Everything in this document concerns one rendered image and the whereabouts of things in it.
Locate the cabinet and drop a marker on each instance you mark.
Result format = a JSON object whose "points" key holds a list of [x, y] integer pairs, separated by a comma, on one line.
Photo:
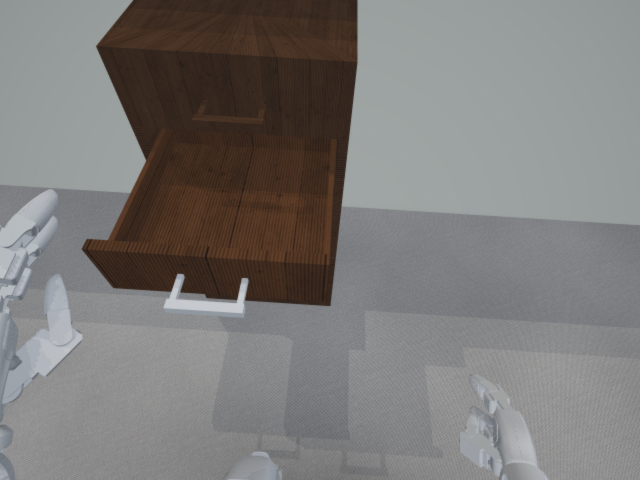
{"points": [[292, 63]]}

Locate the left robot thigh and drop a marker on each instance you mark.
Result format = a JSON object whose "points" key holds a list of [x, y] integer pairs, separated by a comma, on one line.
{"points": [[253, 468]]}

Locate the handle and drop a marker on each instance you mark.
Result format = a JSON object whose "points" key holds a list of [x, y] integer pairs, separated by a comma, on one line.
{"points": [[228, 123], [174, 305]]}

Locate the left robot hand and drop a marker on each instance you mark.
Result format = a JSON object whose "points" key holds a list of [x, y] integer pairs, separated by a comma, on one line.
{"points": [[24, 238]]}

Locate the drawer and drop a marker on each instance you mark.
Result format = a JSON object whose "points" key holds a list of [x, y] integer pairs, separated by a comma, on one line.
{"points": [[218, 207]]}

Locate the right robot hand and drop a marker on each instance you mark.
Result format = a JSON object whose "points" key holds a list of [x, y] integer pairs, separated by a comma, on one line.
{"points": [[506, 437]]}

